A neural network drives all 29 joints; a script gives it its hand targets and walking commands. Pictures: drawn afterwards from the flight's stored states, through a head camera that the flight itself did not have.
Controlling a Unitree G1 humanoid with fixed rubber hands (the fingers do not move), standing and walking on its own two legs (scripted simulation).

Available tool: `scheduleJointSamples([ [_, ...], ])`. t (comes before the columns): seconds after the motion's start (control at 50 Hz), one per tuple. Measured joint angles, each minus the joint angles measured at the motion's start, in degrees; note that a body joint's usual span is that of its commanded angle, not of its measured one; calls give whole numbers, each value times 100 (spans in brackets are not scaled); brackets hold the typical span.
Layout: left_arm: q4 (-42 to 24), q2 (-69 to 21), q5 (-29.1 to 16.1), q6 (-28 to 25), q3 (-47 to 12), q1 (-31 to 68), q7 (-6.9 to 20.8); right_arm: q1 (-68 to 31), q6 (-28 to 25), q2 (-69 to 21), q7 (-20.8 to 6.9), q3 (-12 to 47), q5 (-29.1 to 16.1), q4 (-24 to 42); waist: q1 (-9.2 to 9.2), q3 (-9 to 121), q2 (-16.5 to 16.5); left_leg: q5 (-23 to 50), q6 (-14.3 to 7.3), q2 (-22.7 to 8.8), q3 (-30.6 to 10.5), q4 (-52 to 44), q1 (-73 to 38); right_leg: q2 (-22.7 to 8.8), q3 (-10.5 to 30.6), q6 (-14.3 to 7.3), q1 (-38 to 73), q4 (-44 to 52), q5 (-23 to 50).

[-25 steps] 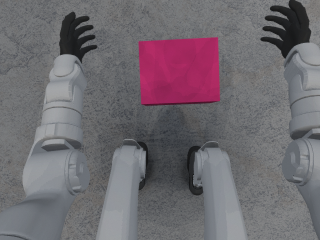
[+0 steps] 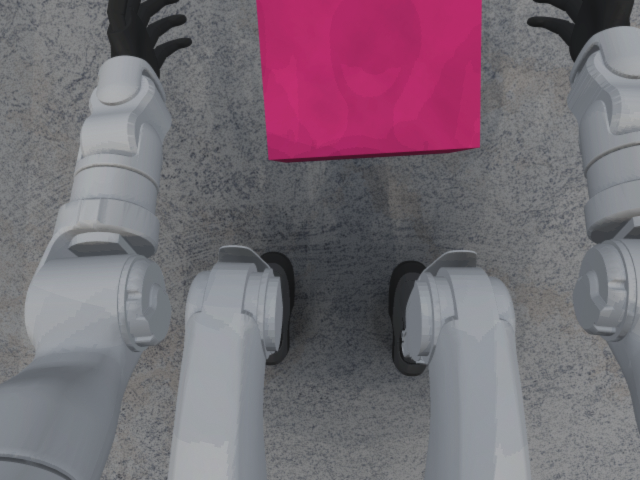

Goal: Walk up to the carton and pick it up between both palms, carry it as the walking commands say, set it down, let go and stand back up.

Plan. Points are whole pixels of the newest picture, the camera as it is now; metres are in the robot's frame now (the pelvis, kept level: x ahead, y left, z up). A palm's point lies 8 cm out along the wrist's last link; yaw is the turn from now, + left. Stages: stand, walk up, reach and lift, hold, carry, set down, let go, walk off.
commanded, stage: reach and lift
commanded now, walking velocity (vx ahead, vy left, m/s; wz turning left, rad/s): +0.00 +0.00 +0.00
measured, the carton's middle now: (366, 79) +0.53 -0.03 -0.34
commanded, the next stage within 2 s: none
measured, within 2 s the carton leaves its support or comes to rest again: neither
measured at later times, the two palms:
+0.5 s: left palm (169, 85) +0.51 +0.22 -0.25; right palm (523, 73) +0.52 -0.22 -0.26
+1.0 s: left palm (183, 79) +0.52 +0.20 -0.25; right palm (517, 74) +0.52 -0.21 -0.26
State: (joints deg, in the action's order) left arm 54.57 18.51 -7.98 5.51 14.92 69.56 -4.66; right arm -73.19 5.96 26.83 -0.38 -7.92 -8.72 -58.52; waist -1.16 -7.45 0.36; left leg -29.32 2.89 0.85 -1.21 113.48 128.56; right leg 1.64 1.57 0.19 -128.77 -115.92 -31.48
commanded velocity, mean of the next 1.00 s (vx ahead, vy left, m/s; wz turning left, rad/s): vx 0.00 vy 0.00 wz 0.00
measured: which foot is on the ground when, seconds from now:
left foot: down 0.00-1.00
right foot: down 0.00-1.00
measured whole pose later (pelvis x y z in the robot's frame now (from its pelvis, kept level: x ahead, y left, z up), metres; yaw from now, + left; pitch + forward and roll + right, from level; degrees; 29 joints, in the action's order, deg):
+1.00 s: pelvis -0.01 +0.01 -0.07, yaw +0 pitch +35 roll +2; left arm 70.7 21.9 -18.8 -0.1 3.2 82.1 -6.1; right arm -82.2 0.2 27.5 2.4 0.3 -15.5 -70.6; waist -1.0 -23.0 2.0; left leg -29.9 1.4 0.0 0.1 127.0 132.4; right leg -1.2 1.3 -0.3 -132.3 -129.4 -32.5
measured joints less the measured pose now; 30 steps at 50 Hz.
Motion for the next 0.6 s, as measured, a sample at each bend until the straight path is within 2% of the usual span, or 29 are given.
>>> scheduleJointSamples([
  [0.24, 418, 102, -284, -269, -310, 313, -104, -288, -267, 119, 139, 316, -270, -347, 14, -785, 37, -122, -35, -13, 41, 822, 313, -23, 15, 26, -308, -814, -122],
  [0.46, 1151, 444, -763, -445, -834, 828, -26, -624, -474, 129, 166, 476, -422, -866, -29, -1506, 94, -177, -52, -19, 64, 1314, 294, -149, -21, -36, -271, -1323, -212],
  [0.6, 1298, 479, -971, -516, -976, 983, -34, -671, -551, 124, 201, 532, -484, -929, -4, -1602, 150, -214, -97, -40, 92, 1465, 304, -209, -23, -37, -259, -1466, -268],
])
